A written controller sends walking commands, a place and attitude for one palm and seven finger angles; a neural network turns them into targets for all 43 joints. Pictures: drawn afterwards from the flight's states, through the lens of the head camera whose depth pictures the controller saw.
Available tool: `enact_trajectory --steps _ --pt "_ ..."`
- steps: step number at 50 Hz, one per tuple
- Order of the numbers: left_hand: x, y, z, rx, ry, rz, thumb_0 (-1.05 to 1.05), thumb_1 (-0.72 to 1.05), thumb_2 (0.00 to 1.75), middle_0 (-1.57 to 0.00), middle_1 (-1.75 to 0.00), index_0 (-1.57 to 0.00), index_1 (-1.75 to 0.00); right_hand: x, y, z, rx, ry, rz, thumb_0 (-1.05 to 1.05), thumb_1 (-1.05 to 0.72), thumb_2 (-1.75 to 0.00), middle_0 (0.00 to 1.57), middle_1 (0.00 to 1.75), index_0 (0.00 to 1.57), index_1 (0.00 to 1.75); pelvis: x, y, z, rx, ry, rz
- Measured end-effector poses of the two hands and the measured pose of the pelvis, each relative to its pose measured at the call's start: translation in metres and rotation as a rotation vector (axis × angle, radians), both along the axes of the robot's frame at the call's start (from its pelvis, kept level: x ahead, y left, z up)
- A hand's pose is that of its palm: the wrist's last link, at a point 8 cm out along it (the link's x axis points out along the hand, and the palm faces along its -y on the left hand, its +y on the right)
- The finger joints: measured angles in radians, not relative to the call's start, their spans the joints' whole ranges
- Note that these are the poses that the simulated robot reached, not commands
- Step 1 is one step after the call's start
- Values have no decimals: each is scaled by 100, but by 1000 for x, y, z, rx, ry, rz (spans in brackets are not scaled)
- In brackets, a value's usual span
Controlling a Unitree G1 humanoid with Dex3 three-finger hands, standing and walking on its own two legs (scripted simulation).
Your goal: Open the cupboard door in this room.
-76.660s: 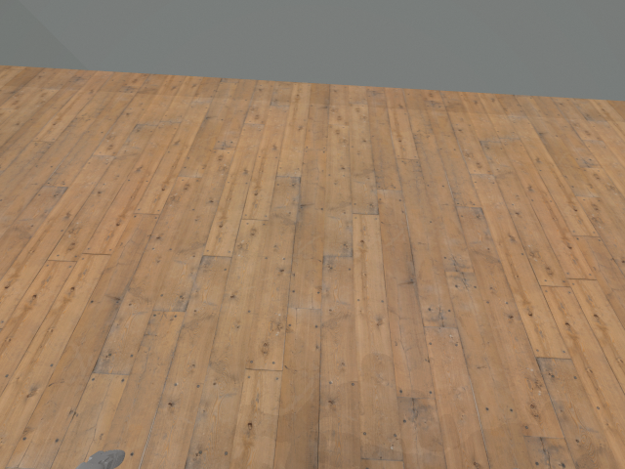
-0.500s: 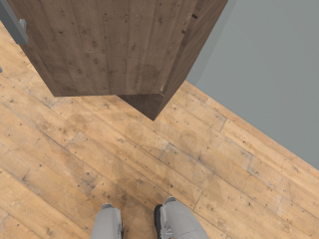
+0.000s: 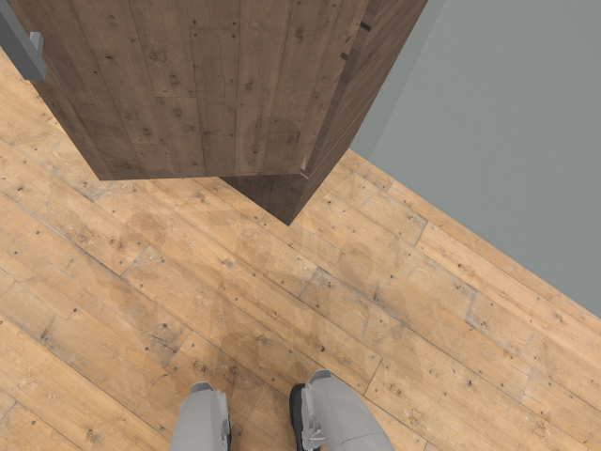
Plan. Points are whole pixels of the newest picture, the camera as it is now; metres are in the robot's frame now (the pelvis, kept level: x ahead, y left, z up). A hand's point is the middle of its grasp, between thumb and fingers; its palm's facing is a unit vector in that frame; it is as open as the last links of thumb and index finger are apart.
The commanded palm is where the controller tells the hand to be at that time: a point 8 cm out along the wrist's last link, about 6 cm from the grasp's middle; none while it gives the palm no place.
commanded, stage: slide the fingers in behind the handle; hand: left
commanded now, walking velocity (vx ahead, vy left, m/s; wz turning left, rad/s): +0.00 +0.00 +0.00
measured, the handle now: (7, 11) +0.60 +0.27 +0.10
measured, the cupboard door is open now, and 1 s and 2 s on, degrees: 42 42 42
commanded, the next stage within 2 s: move the hooked fingers beside the handle in 1.56 s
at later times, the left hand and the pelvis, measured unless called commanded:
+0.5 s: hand out of the picture +0.53 +0.29 +0.09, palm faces +0.04 -1.00 +0.00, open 14.0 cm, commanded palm +0.51 +0.32 +0.09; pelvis +0.00 +0.00 +0.00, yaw +0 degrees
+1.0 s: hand out of the picture +0.52 +0.28 +0.10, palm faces +0.07 -1.00 -0.01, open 14.3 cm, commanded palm +0.51 +0.28 +0.09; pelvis +0.01 +0.00 +0.01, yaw +2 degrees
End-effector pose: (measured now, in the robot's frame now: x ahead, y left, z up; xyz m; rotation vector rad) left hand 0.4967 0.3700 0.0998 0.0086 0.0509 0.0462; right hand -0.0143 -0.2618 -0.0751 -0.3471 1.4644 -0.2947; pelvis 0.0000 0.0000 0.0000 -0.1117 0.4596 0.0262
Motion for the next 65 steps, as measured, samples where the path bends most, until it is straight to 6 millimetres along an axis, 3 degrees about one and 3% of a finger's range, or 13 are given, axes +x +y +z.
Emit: enact_trajectory --steps 19,36,65 --pt "6 -26 -3 -14 -2 -27 -1 -50 30 -30 -120 -30 -120 5 5 1 20 -24 -2 0 -90 -90 21 30 20 30 3 2 4 6 -14 1" --pt "4 -36 -2 -10 -5 -9 -1 -50 30 -29 -121 -29 -120 0 5 1 33 -3 -5 0 -90 -90 21 30 20 30 5 2 7 13 -25 6" --pt "-7 -49 -1 3 -11 53 -1 -50 30 -18 -118 -17 -118 27 1 -3 61 -13 71 0 -90 -90 21 30 20 30 12 -3 11 17 -40 54"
